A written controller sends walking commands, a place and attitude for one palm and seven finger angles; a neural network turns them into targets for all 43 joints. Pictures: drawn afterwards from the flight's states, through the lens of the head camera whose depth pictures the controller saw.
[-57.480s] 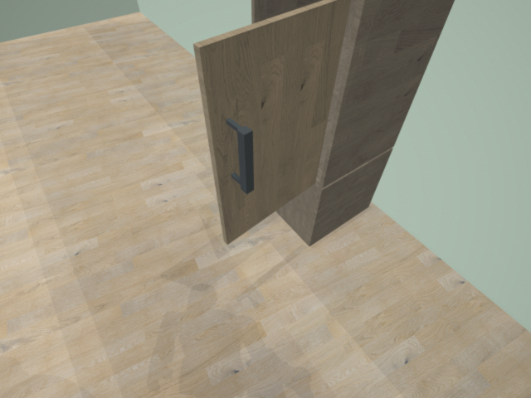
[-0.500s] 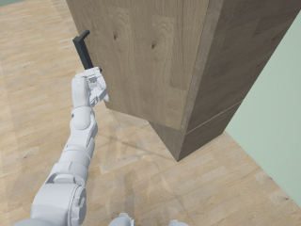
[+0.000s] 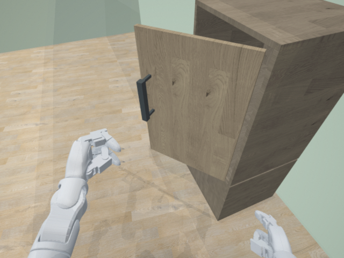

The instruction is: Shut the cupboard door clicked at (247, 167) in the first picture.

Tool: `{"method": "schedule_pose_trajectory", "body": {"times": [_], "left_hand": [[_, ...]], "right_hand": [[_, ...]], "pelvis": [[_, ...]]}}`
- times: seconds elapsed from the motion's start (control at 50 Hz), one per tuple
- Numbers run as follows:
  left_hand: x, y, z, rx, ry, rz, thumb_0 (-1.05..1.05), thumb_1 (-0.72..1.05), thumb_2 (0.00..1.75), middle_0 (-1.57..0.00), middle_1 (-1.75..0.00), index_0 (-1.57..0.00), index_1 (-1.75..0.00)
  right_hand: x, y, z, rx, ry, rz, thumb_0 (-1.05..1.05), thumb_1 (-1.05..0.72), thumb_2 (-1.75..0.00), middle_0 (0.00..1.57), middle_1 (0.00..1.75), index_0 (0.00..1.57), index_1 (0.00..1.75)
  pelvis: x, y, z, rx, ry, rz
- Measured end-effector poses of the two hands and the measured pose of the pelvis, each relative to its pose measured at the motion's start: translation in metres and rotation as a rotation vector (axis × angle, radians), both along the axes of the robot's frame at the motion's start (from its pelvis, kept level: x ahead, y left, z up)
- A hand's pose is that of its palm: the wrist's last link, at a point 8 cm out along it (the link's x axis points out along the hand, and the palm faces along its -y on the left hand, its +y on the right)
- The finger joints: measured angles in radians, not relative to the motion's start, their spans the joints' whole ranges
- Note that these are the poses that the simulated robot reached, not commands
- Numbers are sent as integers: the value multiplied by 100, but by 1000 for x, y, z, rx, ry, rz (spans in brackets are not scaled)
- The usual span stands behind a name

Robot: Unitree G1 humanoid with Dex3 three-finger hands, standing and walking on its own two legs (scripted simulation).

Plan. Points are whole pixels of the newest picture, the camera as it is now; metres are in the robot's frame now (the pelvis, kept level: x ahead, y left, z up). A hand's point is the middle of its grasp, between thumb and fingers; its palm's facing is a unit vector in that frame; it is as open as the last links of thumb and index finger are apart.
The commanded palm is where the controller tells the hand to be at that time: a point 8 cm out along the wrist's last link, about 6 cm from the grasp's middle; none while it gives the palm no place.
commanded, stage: draw the hand back to the body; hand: left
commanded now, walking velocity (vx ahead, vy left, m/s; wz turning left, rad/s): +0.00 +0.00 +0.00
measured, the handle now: (147, 98) +0.65 +0.14 +0.01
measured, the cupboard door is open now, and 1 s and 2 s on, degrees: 38 38 38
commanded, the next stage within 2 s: step back with the hand held close in 0.84 s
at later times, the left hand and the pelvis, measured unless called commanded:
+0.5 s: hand (16, 180) +0.20 +0.28 +0.17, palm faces +0.43 -0.79 -0.45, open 6.4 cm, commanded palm +0.16 +0.32 +0.18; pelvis +0.02 +0.02 +0.01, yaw +1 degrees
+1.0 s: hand (30, 176) +0.21 +0.26 +0.18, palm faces +0.43 -0.79 -0.43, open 7.4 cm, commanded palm +0.16 +0.30 +0.18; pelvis +0.02 +0.00 +0.01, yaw +0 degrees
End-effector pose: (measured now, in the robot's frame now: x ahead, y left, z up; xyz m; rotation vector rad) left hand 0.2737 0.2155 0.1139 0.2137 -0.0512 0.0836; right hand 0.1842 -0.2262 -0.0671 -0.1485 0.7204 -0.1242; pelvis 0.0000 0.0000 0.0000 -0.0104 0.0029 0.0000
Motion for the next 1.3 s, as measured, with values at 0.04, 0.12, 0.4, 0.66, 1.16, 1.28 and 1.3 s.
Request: {"method": "schedule_pose_trajectory", "body": {"times": [0.04, 0.12, 0.4, 0.66, 1.16, 1.28, 1.3], "left_hand": [[-10, 11, 5, 13, 5, 34, 1, 90, 90, -101, -118, -101, -118], [-30, 30, 18, 41, -4, 93, 1, 90, 90, -90, -106, -90, -106], [-94, 85, 62, 210, -46, 286, 1, 90, 90, -52, -64, -52, -64], [-121, 98, 69, 241, -68, 400, 1, 90, 90, -25, -35, -25, -35], [-103, 84, 68, 316, -65, 331, 1, 89, 90, -21, -30, -21, -30], [-98, 83, 72, 340, -81, 268, 1, 89, 90, -21, -30, -21, -30], [-99, 85, 74, 348, -91, 259, 1, 89, 90, -21, -30, -21, -30]], "right_hand": [[9, 11, 4, 6, -15, 30, 1, -90, -90, 20, 30, 20, 30], [19, 30, 6, 23, -28, 79, 1, -90, -90, 20, 30, 20, 30], [11, 40, -7, 36, 17, 106, 1, -90, -90, 21, 30, 21, 30], [10, 18, -6, -9, -11, 90, 2, -90, -90, 20, 30, 21, 30], [4, -8, -15, -32, 60, 19, 1, -90, -90, 21, 30, 21, 30], [-3, -11, -12, -60, 79, -31, 2, -90, -90, 20, 30, 21, 30], [-4, -10, -10, -62, 76, -37, 2, -90, -90, 20, 30, 21, 30]], "pelvis": [[1, 2, 3, -1, -14, 5], [5, 7, 7, -1, -33, 9], [18, 16, 11, 2, -53, 9], [15, 12, 10, 5, -58, 20], [19, -1, 7, -5, 11, 9], [13, 8, 5, -1, 22, -3], [11, 9, 5, -2, 22, -5]]}}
